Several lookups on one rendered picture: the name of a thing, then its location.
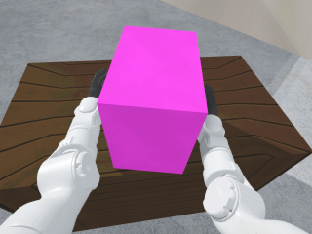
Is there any robot left forearm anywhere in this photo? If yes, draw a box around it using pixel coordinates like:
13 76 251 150
37 97 101 194

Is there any carton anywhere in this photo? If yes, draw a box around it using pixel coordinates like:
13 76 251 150
97 25 208 174

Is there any robot right forearm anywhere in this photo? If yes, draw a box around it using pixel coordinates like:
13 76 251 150
197 114 254 190

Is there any robot right upper arm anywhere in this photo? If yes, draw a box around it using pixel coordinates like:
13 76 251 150
203 176 309 234

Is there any pedestal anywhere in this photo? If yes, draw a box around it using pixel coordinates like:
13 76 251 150
0 56 312 232

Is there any robot right hand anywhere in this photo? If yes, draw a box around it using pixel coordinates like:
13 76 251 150
204 84 217 116

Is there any robot left upper arm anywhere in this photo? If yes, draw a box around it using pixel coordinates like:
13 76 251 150
0 150 100 234

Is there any robot left hand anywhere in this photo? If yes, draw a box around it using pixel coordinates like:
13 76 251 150
88 68 107 98

